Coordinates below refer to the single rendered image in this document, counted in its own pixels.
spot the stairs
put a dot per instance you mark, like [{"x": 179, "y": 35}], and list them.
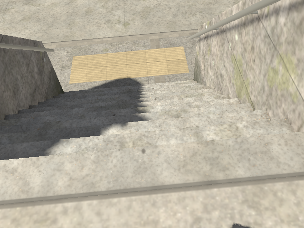
[{"x": 131, "y": 116}]

